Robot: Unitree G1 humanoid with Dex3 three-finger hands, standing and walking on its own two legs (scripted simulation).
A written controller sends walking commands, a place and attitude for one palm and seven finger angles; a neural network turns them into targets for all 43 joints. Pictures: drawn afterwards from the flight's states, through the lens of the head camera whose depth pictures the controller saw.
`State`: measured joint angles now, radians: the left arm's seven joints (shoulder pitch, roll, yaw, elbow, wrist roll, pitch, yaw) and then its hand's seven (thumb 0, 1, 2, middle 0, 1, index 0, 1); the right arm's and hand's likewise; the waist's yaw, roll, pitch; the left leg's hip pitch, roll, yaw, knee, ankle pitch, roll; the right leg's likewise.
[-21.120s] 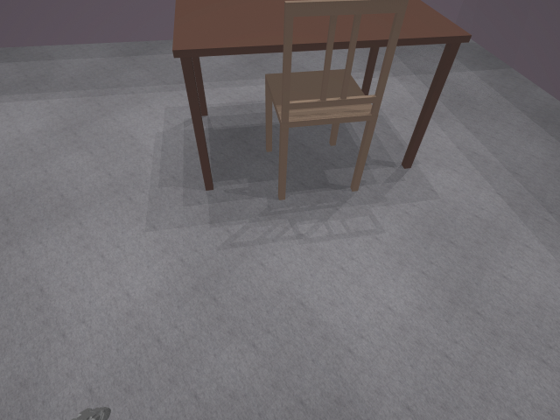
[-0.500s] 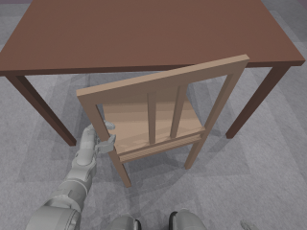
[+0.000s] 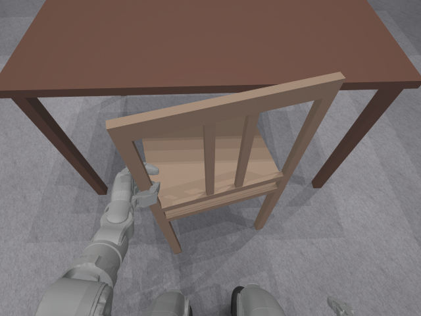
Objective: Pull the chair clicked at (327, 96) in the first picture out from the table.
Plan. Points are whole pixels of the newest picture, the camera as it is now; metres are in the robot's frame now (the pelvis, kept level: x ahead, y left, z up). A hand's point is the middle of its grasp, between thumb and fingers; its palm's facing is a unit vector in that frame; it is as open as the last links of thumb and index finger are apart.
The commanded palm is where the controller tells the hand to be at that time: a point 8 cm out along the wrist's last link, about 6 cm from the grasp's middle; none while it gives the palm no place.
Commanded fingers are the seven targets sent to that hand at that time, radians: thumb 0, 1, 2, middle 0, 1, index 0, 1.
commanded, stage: step backward, pulling the chair out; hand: left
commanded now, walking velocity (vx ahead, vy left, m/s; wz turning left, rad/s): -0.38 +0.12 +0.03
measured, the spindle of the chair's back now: (209, 164) +0.43 +0.00 -0.05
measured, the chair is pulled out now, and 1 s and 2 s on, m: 0.13 0.19 0.33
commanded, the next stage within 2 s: none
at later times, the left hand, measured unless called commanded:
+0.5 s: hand (149, 202) +0.34 +0.13 -0.05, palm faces +0.00 -0.98 -0.19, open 5.8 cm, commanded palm +0.34 +0.18 -0.05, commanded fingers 0.00 0.90 0.90 -0.50 -1.45 -0.50 -1.45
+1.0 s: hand (147, 221) +0.30 +0.13 -0.05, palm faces -0.04 -0.98 -0.18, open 5.7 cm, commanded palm +0.30 +0.19 -0.05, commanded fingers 0.00 0.90 0.90 -0.50 -1.45 -0.50 -1.45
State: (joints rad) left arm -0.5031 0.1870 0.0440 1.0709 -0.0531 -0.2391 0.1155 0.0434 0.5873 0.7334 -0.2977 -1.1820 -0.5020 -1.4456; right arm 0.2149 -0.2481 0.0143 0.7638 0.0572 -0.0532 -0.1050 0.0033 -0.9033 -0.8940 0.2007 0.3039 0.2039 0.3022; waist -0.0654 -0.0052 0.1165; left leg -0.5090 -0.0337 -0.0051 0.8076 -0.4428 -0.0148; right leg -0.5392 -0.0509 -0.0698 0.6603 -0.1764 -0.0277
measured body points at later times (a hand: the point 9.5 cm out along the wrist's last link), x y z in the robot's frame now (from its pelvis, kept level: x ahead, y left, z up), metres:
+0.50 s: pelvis -0.03 +0.01 +0.00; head +0.05 +0.01 +0.44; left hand +0.34 +0.19 -0.04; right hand +0.06 -0.24 -0.13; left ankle -0.01 +0.15 -0.71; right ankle +0.09 -0.11 -0.72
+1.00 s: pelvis -0.07 +0.03 +0.01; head +0.01 +0.02 +0.45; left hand +0.30 +0.19 -0.04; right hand +0.01 -0.26 -0.12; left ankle -0.07 +0.16 -0.72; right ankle +0.05 -0.11 -0.71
